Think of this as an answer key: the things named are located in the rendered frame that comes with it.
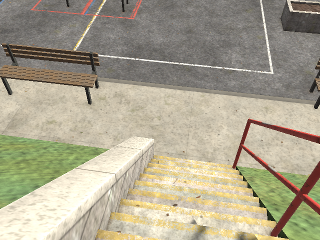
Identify stairs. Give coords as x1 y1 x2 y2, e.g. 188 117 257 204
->
95 155 289 240

